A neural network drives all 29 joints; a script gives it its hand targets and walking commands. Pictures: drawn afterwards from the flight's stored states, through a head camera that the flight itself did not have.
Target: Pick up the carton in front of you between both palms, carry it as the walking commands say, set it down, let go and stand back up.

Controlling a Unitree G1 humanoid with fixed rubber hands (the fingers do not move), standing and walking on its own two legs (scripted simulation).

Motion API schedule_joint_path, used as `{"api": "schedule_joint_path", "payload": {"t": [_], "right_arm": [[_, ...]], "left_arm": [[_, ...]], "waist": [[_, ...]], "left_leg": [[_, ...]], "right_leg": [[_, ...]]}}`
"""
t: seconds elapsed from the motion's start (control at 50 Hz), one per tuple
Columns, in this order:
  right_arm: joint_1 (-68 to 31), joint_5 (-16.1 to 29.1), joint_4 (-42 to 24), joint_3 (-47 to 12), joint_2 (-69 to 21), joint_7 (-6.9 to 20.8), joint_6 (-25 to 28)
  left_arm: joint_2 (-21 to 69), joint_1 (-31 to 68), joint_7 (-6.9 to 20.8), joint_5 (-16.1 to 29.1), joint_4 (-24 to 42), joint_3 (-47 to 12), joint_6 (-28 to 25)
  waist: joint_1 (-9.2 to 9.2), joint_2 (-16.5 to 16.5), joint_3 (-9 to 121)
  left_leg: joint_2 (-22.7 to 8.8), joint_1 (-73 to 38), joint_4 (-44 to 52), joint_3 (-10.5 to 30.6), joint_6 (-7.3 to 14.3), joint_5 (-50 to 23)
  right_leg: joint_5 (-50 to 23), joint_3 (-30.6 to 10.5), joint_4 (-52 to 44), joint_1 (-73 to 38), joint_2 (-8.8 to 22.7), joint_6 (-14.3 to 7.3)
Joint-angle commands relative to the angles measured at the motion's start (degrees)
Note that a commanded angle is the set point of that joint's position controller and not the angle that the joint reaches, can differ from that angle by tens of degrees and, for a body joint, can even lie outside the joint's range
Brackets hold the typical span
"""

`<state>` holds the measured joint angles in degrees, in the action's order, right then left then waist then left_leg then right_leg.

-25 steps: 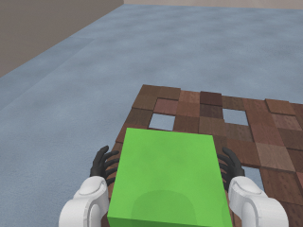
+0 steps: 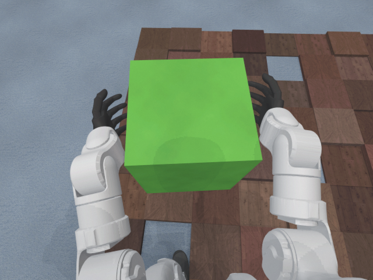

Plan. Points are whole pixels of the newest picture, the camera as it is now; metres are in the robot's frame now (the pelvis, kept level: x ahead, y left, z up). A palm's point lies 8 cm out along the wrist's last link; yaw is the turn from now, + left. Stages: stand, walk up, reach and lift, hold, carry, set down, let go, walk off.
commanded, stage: carry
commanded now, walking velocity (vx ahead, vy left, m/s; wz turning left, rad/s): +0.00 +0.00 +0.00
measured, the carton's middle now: (188, 135) +0.41 +0.00 +0.00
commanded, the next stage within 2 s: none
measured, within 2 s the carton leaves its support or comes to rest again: neither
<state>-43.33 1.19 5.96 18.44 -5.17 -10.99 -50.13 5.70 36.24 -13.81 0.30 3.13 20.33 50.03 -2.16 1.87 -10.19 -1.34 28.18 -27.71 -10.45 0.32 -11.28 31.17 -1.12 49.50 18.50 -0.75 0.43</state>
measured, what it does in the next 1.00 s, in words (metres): walks ahead: right foot, then right foot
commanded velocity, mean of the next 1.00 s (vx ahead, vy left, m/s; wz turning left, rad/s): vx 0.00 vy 0.00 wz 0.00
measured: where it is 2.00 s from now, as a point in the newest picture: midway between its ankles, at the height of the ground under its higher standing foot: (181, 246)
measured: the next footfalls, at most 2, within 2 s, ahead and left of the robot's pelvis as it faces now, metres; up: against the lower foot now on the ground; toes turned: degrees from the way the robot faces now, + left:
right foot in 0.10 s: +0.07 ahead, -0.11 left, +0.02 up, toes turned -1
right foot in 0.54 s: +0.19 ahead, -0.11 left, +0.01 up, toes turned -4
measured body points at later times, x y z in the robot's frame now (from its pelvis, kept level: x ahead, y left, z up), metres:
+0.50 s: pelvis +0.17 +0.02 -0.01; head +0.19 +0.05 +0.44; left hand +0.51 +0.18 +0.08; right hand +0.51 -0.13 +0.08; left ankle +0.12 +0.07 -0.75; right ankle +0.10 -0.11 -0.72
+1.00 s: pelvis +0.23 +0.06 -0.02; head +0.23 +0.08 +0.43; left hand +0.58 +0.23 +0.10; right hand +0.59 -0.09 +0.10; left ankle +0.15 +0.10 -0.77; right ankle +0.16 -0.10 -0.72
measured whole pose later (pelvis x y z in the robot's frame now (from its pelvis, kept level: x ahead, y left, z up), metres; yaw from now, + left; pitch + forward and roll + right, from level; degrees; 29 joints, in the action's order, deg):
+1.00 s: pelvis +0.23 +0.06 -0.02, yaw +2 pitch +5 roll -4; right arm -27.9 -5.6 0.0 18.5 -7.2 -10.1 -53.6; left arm 8.6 28.0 -12.1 -3.5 4.3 13.1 56.9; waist 1.2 0.6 6.0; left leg 1.7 8.6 -22.1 -0.7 3.9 15.7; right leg 29.2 3.1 44.4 19.2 1.1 -1.0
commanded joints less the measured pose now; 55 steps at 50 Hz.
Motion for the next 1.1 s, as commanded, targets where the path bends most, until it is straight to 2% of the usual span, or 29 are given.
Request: {"api": "schedule_joint_path", "payload": {"t": [0.0,0.04,0.06,0.1,0.14,0.2,0.22,0.26,0.3,0.34,0.36,0.44,0.46,0.52,0.58,0.62,0.7,0.72,0.76,0.78,0.82,0.84,0.88,0.92,0.94,0.96,1.02,1.04,1.08], "right_arm": [[-21.68,8.42,-15.82,-36.50,-40.64,-1.32,0.86],[-18.57,7.65,-20.81,-36.75,-39.75,-0.94,-0.90],[-17.86,7.48,-20.12,-37.80,-40.48,-0.35,-2.62],[-13.93,7.26,-17.62,-39.17,-41.89,1.07,-5.28],[-13.05,6.41,-15.99,-39.56,-42.67,2.26,-7.18],[-13.87,6.19,-14.52,-39.85,-44.12,3.80,-8.95],[-12.24,4.02,-11.53,-38.62,-43.32,3.63,-9.29],[-10.24,2.45,-8.92,-35.12,-44.37,3.46,-9.25],[-9.01,1.28,-8.70,-32.15,-42.78,2.26,-8.81],[-6.58,0.15,-8.32,-30.65,-41.21,1.50,-7.71],[-5.02,-1.01,-7.13,-28.51,-39.64,1.02,-7.63],[-15.52,3.16,-13.16,-34.04,-40.67,1.21,-6.04],[-13.71,3.70,-12.67,-35.11,-42.70,1.56,-5.81],[-15.77,6.52,-15.78,-37.62,-43.60,2.44,-4.92],[-16.17,6.50,-11.99,-37.71,-42.77,2.50,-5.23],[-16.52,8.55,-12.59,-40.24,-44.73,2.61,-4.96],[-15.19,6.42,-10.97,-37.98,-42.45,1.94,-4.97],[-18.24,7.55,-12.64,-38.41,-42.94,1.89,-4.46],[-14.44,5.41,-10.92,-36.37,-44.32,1.65,-4.74],[-14.16,5.17,-9.59,-35.58,-43.70,1.63,-4.95],[-13.42,3.39,-10.61,-32.71,-44.99,2.12,-4.44],[-12.95,3.04,-7.71,-31.60,-43.98,2.11,-4.74],[-6.56,0.47,-3.98,-28.93,-39.42,0.90,-5.30],[-5.22,0.31,-6.13,-29.20,-36.94,0.36,-5.48],[-4.51,-0.85,-2.11,-27.97,-35.51,-0.16,-6.32],[-7.97,0.27,-4.28,-29.45,-35.83,-0.01,-6.60],[-15.02,4.96,-13.42,-34.63,-41.15,0.98,-5.43],[-22.20,7.09,-17.43,-37.10,-43.79,1.95,-4.60],[-24.50,9.32,-18.11,-38.48,-46.16,2.68,-3.95]], "left_arm": [[37.93,26.79,0.65,8.26,10.44,-35.39,-1.12],[38.20,23.90,1.96,7.75,12.80,-36.38,0.75],[38.37,23.76,2.19,7.20,11.95,-35.42,1.78],[38.96,20.17,2.80,5.60,11.47,-35.81,4.17],[41.74,17.72,4.16,3.70,6.52,-37.22,7.16],[44.27,15.89,5.98,4.52,2.98,-40.12,7.98],[44.22,17.54,6.04,4.85,4.54,-40.14,7.89],[45.69,24.42,5.13,5.58,9.24,-42.85,7.59],[45.70,26.51,4.47,8.44,9.55,-44.17,7.28],[46.88,26.46,3.89,8.88,8.73,-45.62,7.56],[47.25,27.05,3.54,9.16,8.17,-46.48,7.70],[47.70,19.90,2.00,4.73,-1.21,-39.91,6.83],[48.32,22.07,1.90,5.26,2.33,-40.18,5.73],[49.05,20.55,1.35,4.51,1.14,-37.70,4.43],[45.36,18.33,1.20,0.89,-1.45,-36.33,4.99],[46.49,20.74,1.38,3.33,0.93,-38.26,4.80],[44.83,18.71,1.49,1.06,-0.89,-35.86,4.64],[45.21,16.15,1.51,-0.20,-1.86,-35.76,4.82],[46.42,19.69,1.96,2.19,1.73,-38.32,4.51],[45.95,19.86,2.11,3.35,0.40,-38.67,4.52],[48.09,28.73,2.51,6.11,7.09,-42.37,3.90],[47.12,28.73,2.75,6.77,6.77,-42.10,4.29],[45.89,24.72,2.46,6.19,3.22,-42.61,5.92],[46.10,22.88,2.00,7.19,2.74,-43.17,6.81],[43.45,19.90,1.22,4.56,-2.97,-39.82,7.88],[42.66,15.92,0.55,1.81,-5.32,-37.20,7.87],[47.25,17.81,0.55,2.30,-2.10,-36.28,6.65],[49.55,24.37,1.11,3.10,-0.38,-35.87,5.86],[50.96,23.25,1.82,4.12,-1.39,-35.62,4.81]], "waist": [[-2.58,4.08,46.37],[0.73,3.08,47.21],[3.26,-3.32,47.52],[5.80,-6.29,43.34],[3.74,-10.71,36.08],[8.69,-22.81,31.89],[9.30,-15.10,30.60],[7.19,-8.85,31.98],[3.84,-4.45,34.72],[0.66,13.76,40.42],[0.20,17.24,37.65],[-0.34,9.10,34.68],[-0.75,7.16,36.84],[1.96,2.93,37.57],[1.61,1.23,37.47],[1.74,0.13,38.00],[4.88,-1.27,37.71],[5.53,-0.68,37.28],[5.79,-14.96,33.91],[4.80,-12.85,31.54],[2.21,-8.36,32.40],[0.93,-3.93,33.06],[0.36,11.40,34.81],[1.22,13.16,34.51],[-0.74,17.51,30.39],[-1.41,11.80,31.93],[1.11,4.40,35.08],[0.69,0.57,33.27],[3.37,3.84,33.26]], "left_leg": [[-11.08,-48.07,-2.67,11.46,8.28,-40.28],[-8.63,-32.51,-0.45,8.31,4.52,-25.56],[-7.40,-23.97,0.76,6.55,1.63,-12.45],[-1.78,-18.83,-3.19,6.67,1.17,4.82],[0.67,-8.40,-2.91,6.13,0.77,11.40],[4.70,20.08,-8.83,1.67,-1.43,34.29],[3.78,19.84,-9.74,2.88,-1.05,35.33],[3.01,9.19,-1.40,3.84,-0.66,28.62],[0.80,-16.44,8.45,4.49,-1.04,3.00],[-13.97,-46.48,-3.03,17.20,6.79,-50.39],[-17.30,-45.24,-3.10,21.16,9.03,-63.03],[-10.53,-45.33,-5.09,15.03,4.54,-57.08],[-10.78,-43.39,-3.33,16.53,3.25,-51.91],[-9.22,-35.33,-0.73,14.90,-2.19,-40.46],[-7.88,-36.05,-0.32,12.98,-0.09,-34.23],[-7.05,-33.20,-2.74,14.12,-2.15,-44.41],[-2.97,-20.99,-9.12,9.61,-8.73,-44.20],[-1.81,-12.47,-10.41,7.84,-8.43,-32.83],[3.16,9.01,-7.65,7.82,-6.47,36.46],[-0.27,2.77,-5.59,11.55,-3.85,42.48],[-1.96,-13.77,11.56,12.45,-1.28,27.16],[-0.49,-25.72,17.59,7.56,-1.43,3.80],[-12.43,-45.24,2.36,16.77,0.42,-43.33],[-12.83,-45.02,-1.37,18.67,3.92,-56.11],[-14.20,-50.04,-2.96,22.56,1.83,-75.56],[-11.89,-55.45,-3.93,17.83,1.56,-70.97],[-10.95,-43.31,-3.41,17.37,1.28,-58.30],[-10.23,-36.34,-0.94,17.64,-2.61,-53.80],[-8.58,-30.40,-1.97,13.35,-3.28,-48.07]], "right_leg": [[-15.96,3.20,-26.67,0.78,-1.11,0.14],[-33.31,2.25,-26.03,-15.90,2.06,-2.22],[-50.63,-0.79,-19.04,-21.85,7.71,-4.85],[-76.69,-4.31,-17.30,-20.39,11.47,-6.73],[-81.18,-5.72,-14.61,-25.67,12.44,-7.13],[-92.10,-8.56,-11.46,-48.49,10.89,-9.07],[-89.41,-9.83,-12.34,-45.35,12.00,-11.20],[-82.36,-8.48,-11.46,-36.70,10.98,-10.37],[-59.44,-0.41,-9.32,-16.48,7.30,-5.80],[-11.49,1.96,-3.10,8.35,1.45,-1.70],[0.22,2.22,-1.53,9.91,-0.09,-2.55],[-10.20,8.08,-15.78,11.80,-1.46,-0.75],[-13.73,7.79,-15.03,6.10,-1.16,-0.16],[-22.36,7.11,-15.31,-3.41,-0.94,-0.83],[-27.50,4.80,-15.27,-2.52,1.46,-1.94],[-32.02,6.81,-15.31,-7.40,1.15,-2.45],[-42.70,6.73,-15.08,-19.58,1.12,-5.03],[-55.52,4.04,-14.31,-26.63,3.10,-6.62],[-86.36,-6.81,-14.58,-41.04,13.48,-12.64],[-82.52,-7.62,-18.07,-31.33,16.81,-13.05],[-64.70,-1.21,-14.49,-19.49,11.33,-8.29],[-48.13,2.85,-11.94,-11.95,7.29,-5.47],[0.54,4.22,-3.63,7.28,2.09,-1.29],[1.04,5.56,-2.15,11.18,0.03,-0.94],[4.24,9.25,3.08,22.03,-1.13,-0.98],[0.25,10.87,5.09,28.03,-3.16,-0.83],[-7.38,9.80,-6.41,11.90,-0.49,0.24],[-9.18,11.28,-6.01,6.82,-2.58,1.02],[-16.95,9.67,-10.46,-0.64,-2.91,-1.30]]}}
